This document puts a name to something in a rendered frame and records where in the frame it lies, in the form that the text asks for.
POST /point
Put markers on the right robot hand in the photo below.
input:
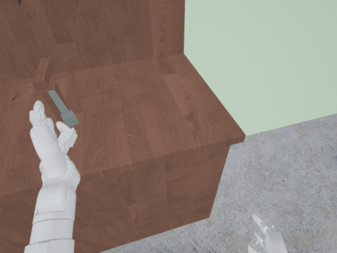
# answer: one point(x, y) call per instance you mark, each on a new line
point(272, 242)

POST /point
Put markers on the tap lever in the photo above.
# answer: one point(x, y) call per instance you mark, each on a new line
point(68, 117)

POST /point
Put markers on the left robot forearm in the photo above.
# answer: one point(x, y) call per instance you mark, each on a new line
point(54, 214)

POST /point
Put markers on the counter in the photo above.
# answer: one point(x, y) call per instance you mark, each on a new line
point(152, 138)

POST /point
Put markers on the left robot hand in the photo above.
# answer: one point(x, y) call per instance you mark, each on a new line
point(43, 135)

